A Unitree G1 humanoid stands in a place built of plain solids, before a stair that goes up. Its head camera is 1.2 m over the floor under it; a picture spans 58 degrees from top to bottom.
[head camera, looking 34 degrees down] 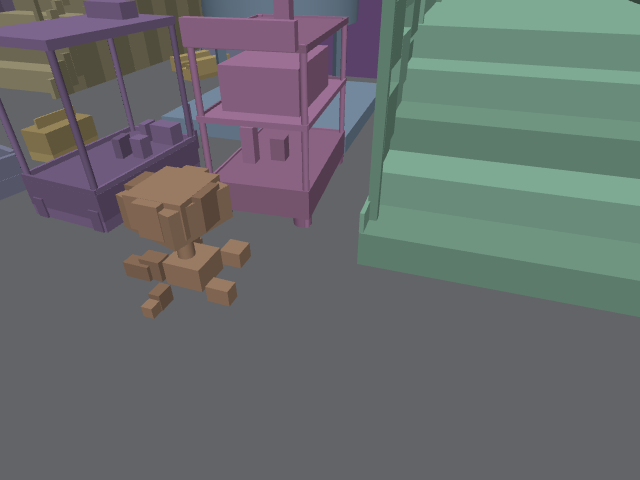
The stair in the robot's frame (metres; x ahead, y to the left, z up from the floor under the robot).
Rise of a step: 0.17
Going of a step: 0.28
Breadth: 1.50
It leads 18 degrees to the right of straight ahead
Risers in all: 5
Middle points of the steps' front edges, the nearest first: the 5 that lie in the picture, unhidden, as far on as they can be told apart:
1.35 -0.88 0.17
1.62 -0.97 0.34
1.89 -1.05 0.51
2.15 -1.14 0.68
2.42 -1.22 0.85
